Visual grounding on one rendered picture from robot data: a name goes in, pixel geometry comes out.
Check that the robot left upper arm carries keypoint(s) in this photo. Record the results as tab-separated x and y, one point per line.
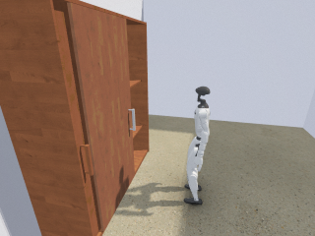
203	116

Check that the wardrobe door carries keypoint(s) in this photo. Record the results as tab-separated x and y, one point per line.
101	51
72	78

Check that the left robot hand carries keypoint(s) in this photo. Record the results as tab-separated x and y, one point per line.
199	161

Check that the robot left forearm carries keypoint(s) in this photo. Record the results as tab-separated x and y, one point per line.
203	143

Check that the humanoid robot head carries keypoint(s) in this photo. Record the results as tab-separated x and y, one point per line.
202	91

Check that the right robot foot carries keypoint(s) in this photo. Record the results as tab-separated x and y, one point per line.
187	187

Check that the handle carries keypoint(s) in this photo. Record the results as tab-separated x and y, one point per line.
89	159
133	119

